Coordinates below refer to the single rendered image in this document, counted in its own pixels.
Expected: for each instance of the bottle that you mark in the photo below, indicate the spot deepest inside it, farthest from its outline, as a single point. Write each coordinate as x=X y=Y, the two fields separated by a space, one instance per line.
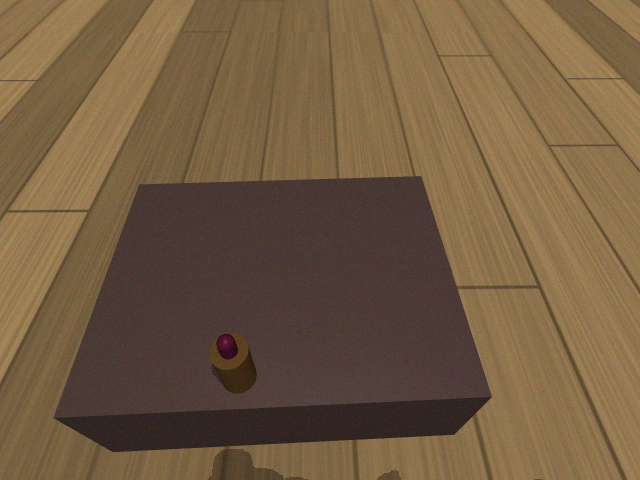
x=232 y=360

